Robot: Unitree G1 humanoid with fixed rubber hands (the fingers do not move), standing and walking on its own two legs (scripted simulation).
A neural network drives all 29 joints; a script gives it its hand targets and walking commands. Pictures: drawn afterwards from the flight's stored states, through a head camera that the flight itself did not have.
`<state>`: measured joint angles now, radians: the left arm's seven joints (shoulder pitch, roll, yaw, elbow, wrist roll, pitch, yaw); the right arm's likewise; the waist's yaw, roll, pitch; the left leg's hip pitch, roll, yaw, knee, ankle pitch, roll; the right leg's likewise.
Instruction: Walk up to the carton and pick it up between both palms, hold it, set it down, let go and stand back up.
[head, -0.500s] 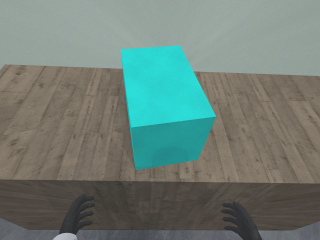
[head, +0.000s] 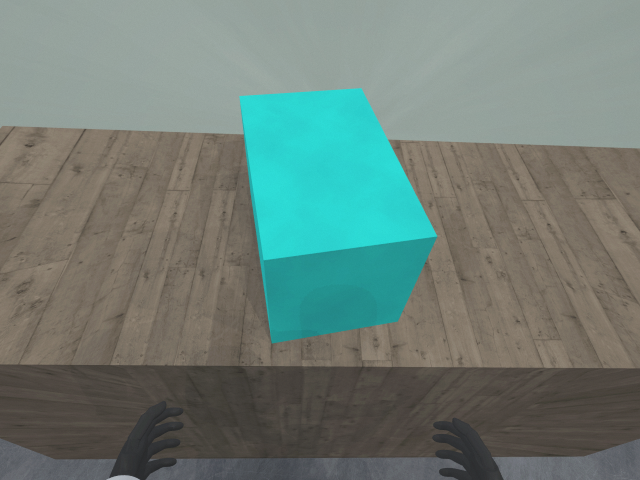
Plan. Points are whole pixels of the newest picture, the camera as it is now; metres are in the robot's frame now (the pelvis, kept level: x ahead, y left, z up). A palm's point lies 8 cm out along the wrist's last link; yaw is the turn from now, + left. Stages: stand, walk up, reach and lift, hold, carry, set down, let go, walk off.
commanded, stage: let go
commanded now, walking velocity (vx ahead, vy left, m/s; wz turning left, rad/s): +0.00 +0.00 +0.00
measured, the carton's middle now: (318, 209) +0.49 +0.05 +0.03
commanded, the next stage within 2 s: stand in 0.50 s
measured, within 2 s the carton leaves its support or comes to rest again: neither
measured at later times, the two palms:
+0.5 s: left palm (131, 474) +0.13 +0.24 -0.08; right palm out of the picture +0.16 -0.19 -0.10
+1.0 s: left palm out of the picture +0.03 +0.30 -0.14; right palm out of the picture +0.16 -0.27 -0.09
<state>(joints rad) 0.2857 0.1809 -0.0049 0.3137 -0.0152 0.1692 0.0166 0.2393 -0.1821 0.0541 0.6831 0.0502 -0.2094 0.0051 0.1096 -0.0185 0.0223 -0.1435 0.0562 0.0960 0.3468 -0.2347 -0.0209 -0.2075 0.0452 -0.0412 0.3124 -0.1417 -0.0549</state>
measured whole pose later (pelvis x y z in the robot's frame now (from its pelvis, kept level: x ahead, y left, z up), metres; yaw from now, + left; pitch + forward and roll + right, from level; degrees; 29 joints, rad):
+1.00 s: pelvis +0.02 +0.01 +0.00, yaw +0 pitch +1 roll -1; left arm 0.21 0.32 0.03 1.04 0.02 -0.02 -0.01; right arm 0.19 -0.38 0.05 0.79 0.01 -0.02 0.00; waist 0.11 -0.02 0.03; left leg -0.13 0.06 0.10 0.40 -0.29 -0.01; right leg -0.19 0.04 -0.04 0.36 -0.19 -0.04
